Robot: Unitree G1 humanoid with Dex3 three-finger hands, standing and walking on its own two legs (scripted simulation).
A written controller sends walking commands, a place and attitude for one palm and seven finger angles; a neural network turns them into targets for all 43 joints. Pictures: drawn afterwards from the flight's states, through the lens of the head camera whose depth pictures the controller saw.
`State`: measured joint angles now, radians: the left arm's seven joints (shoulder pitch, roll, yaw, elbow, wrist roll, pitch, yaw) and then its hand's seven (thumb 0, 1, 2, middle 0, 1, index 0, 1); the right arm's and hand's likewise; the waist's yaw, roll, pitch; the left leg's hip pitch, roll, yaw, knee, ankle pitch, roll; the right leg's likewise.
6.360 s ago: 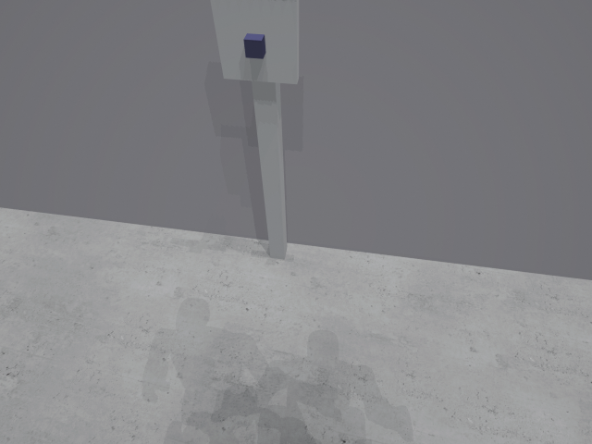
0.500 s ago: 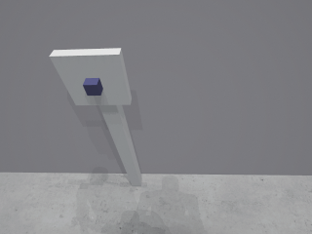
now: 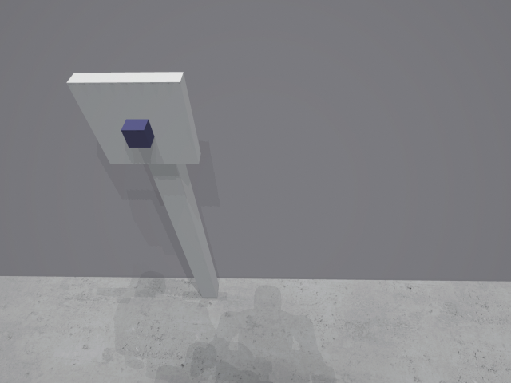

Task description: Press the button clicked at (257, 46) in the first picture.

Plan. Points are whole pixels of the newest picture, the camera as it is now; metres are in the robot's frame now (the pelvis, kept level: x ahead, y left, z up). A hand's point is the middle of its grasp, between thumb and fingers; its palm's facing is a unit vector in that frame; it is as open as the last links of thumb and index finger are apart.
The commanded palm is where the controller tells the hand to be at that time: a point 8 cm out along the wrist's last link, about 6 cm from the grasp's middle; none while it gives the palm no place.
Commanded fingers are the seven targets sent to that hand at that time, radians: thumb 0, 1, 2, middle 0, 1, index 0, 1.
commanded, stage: come to a stop and stand still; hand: left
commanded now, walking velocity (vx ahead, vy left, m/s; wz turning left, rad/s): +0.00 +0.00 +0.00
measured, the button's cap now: (139, 132) +0.49 +0.23 +0.13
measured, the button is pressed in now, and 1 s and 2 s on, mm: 0 0 0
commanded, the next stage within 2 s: look again from close up in 0.04 s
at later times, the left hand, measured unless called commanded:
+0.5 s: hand out of the picture +0.01 +0.18 -0.17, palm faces +0.02 -0.98 -0.20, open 7.3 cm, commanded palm none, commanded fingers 0.00 0.90 0.90 -0.20 -0.30 -0.20 -0.30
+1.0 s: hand (131, 312) +0.22 +0.20 +0.01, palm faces +0.22 -0.97 -0.08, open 6.7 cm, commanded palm +0.12 +0.25 -0.04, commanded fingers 0.00 0.90 0.90 -0.53 -0.66 -0.53 -0.66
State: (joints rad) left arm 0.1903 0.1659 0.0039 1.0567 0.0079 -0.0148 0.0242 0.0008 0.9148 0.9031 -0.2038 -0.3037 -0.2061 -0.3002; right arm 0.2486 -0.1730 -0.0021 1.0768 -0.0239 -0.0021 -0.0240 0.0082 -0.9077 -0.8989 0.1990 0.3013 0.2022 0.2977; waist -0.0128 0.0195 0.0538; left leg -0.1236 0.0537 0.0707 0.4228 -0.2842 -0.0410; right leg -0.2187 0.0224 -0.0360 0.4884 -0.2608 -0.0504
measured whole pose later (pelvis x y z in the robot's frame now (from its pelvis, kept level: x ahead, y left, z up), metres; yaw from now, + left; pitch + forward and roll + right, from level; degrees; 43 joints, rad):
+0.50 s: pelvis +0.01 +0.00 +0.00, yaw +0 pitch +0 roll +0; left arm 0.26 0.16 0.00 1.13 0.01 -0.02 0.03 0.01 0.92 0.90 -0.20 -0.30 -0.20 -0.30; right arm 0.28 -0.14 0.01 1.14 -0.02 -0.02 -0.03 0.01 -0.91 -0.90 0.20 0.30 0.20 0.30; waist 0.00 0.00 0.05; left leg -0.11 0.06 0.07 0.41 -0.29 -0.04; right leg -0.20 0.03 -0.04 0.46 -0.25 -0.05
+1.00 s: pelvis +0.00 +0.02 -0.01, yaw +3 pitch +4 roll +1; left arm 0.35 0.14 0.05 0.13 -0.16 -0.22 0.04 0.02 0.94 0.90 -0.30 -0.42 -0.30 -0.41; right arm 0.26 -0.26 -0.05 0.81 0.01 -0.27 -0.06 0.02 -0.92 -0.90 0.20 0.30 0.20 0.30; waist -0.03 0.04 -0.07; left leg -0.31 0.01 0.03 0.62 -0.37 0.00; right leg -0.37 -0.03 -0.06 0.64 -0.34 -0.01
